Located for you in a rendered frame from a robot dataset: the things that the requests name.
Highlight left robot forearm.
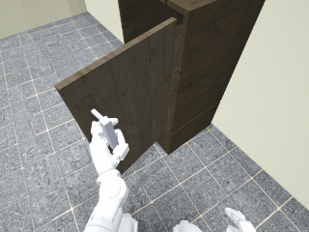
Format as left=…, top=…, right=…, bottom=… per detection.
left=83, top=169, right=128, bottom=232

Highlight cupboard door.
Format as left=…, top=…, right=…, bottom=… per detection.
left=54, top=17, right=177, bottom=176

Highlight left robot shin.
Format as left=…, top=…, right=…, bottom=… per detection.
left=123, top=214, right=132, bottom=218

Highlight robot right hand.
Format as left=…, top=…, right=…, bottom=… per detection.
left=224, top=207, right=256, bottom=232

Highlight robot left hand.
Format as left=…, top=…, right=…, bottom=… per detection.
left=89, top=118, right=129, bottom=176

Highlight handle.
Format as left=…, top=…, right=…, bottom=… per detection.
left=91, top=109, right=120, bottom=150

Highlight robot left thigh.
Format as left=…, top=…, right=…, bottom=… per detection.
left=118, top=217, right=138, bottom=232

